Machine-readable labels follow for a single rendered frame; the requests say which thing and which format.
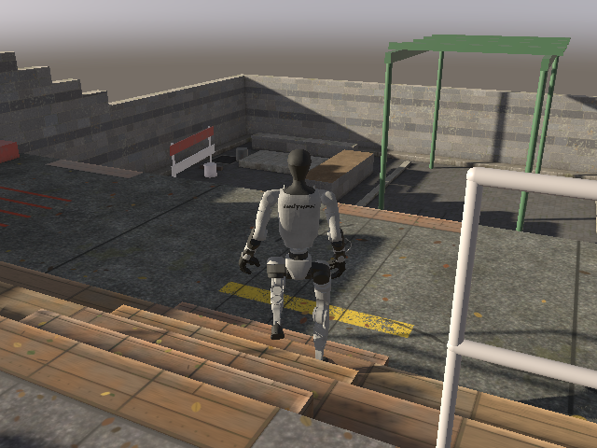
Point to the right robot forearm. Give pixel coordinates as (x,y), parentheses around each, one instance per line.
(339,249)

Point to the right robot hand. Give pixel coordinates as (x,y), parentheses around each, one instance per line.
(341,268)

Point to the robot left thigh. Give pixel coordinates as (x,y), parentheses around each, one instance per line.
(276,270)

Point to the robot left upper arm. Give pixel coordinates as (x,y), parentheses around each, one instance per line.
(269,198)

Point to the robot head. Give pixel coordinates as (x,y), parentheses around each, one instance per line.
(299,162)

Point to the left robot hand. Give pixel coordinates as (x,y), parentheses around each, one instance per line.
(251,261)

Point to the left robot forearm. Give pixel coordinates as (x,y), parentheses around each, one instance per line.
(251,246)

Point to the robot right upper arm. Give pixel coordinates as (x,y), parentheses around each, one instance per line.
(332,214)

